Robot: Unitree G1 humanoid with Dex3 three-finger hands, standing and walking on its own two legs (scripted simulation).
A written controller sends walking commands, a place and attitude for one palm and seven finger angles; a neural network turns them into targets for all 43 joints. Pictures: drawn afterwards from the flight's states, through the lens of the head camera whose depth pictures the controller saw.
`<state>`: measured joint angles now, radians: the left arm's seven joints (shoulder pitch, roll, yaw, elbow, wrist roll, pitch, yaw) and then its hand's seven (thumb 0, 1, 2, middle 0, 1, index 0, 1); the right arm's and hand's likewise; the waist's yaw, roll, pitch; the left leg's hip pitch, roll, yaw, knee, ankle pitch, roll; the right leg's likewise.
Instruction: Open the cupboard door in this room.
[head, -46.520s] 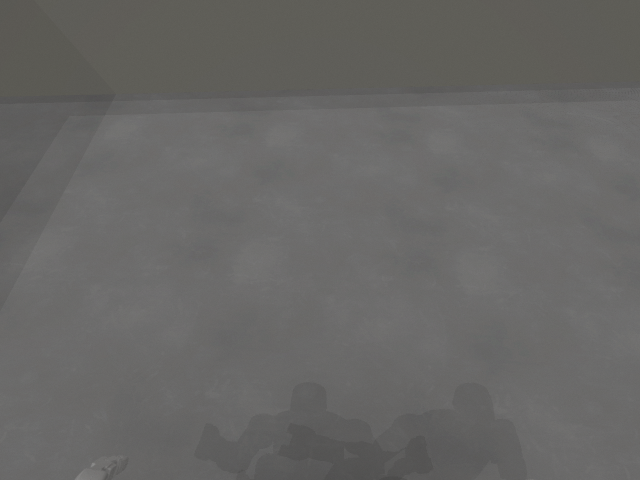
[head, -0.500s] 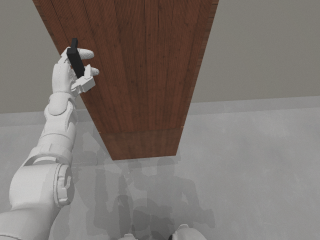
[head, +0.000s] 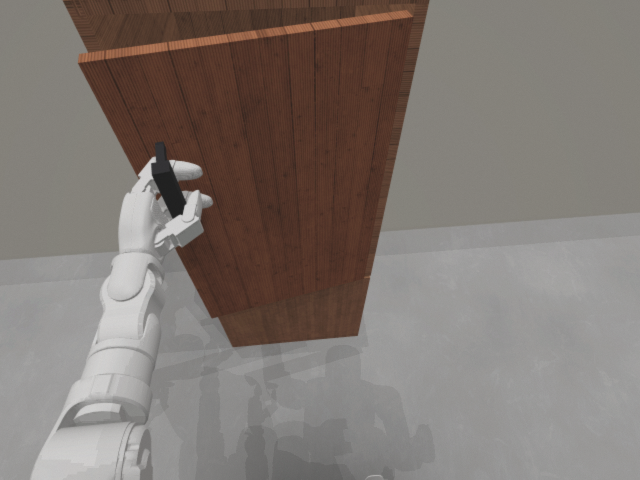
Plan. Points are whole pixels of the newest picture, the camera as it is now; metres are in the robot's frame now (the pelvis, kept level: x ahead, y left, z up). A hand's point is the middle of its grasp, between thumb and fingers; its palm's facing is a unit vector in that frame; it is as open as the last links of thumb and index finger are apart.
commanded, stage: pull the door open along its arc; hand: left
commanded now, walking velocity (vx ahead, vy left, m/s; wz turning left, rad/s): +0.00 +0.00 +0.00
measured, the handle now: (175, 192) +0.46 +0.18 +0.09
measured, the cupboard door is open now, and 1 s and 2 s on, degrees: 11 43 50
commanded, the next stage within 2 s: open thumb and fingers to let go in 0.60 s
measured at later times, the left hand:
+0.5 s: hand (282, 311) +0.29 +0.04 +0.09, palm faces +0.32 -0.95 -0.03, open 5.7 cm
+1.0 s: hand (285, 317) +0.28 +0.03 +0.09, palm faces +0.45 -0.89 -0.04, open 8.0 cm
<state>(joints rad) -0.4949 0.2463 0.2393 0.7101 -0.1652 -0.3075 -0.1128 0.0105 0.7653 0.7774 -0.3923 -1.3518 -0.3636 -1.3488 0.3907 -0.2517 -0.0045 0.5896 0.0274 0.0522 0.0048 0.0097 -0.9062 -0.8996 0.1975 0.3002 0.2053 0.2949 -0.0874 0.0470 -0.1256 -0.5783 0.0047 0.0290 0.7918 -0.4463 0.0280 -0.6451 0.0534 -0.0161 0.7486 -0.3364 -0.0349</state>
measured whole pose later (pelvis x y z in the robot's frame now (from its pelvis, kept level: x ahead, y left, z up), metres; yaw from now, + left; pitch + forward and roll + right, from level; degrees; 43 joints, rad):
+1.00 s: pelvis -0.02 -0.06 +0.00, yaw +6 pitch +5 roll +1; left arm 0.02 -0.10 -0.24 0.02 0.05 0.01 0.61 0.01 0.36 0.66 -0.34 -1.27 -0.36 -1.29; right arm 0.17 -0.20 -0.01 0.61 -0.04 0.04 -0.01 0.01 -0.91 -0.90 0.20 0.30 0.20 0.29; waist -0.01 0.05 -0.08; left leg -0.44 -0.01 -0.08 0.76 -0.40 -0.04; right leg -0.50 0.04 -0.12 0.76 -0.35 -0.11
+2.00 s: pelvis -0.03 -0.01 +0.00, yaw +3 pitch +3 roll +1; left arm 0.08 -0.03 -0.34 0.02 -0.01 -0.11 0.22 -0.02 -0.50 0.30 -0.18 -0.32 -0.18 -0.34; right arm 0.24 -0.19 0.03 0.51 0.00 0.00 0.00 0.01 -0.91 -0.90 0.20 0.30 0.20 0.29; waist -0.01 0.03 -0.05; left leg -0.42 -0.03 0.00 0.78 -0.42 0.02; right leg -0.49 0.01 -0.04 0.79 -0.35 -0.05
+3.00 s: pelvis -0.02 -0.01 -0.02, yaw +4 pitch +7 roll +0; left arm 0.57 0.12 -0.17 -0.42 -0.08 -0.19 -0.02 -0.02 -0.50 0.30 -0.15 -0.30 -0.15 -0.30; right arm 0.28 -0.22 0.03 0.42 0.02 -0.14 -0.04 0.02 -0.90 -0.90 0.20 0.30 0.20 0.30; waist 0.01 0.05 -0.09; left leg -0.54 -0.03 -0.02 0.92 -0.50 0.01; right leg -0.60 0.02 -0.07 0.90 -0.42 -0.05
